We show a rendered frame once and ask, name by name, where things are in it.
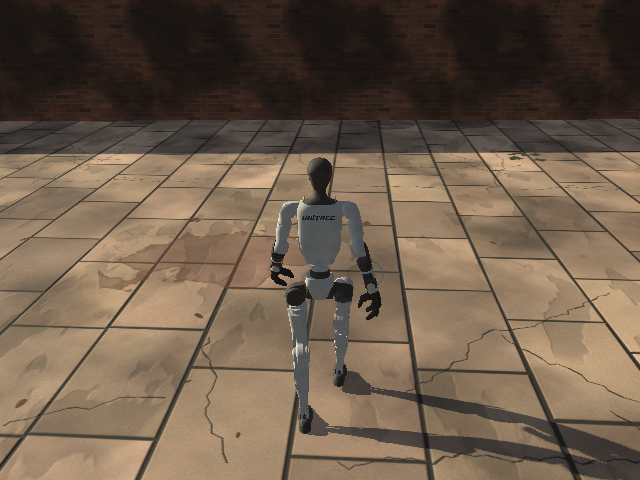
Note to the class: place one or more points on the robot right upper arm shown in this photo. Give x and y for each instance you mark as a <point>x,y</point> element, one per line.
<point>351,212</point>

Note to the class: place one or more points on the left robot thigh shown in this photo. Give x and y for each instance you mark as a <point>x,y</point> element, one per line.
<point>297,312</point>

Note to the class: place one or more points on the left robot hand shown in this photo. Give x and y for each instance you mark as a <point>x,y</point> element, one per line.
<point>283,271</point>

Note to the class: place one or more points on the right robot hand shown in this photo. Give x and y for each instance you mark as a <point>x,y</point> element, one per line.
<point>375,305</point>

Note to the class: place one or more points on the robot torso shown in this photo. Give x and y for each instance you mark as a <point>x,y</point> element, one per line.
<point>319,237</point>

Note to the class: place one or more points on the robot left upper arm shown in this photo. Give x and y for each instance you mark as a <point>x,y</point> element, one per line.
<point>288,211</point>

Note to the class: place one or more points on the robot right forearm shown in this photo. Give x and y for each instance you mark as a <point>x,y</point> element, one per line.
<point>367,272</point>

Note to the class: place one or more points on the robot left forearm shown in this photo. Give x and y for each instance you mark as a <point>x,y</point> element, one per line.
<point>276,259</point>

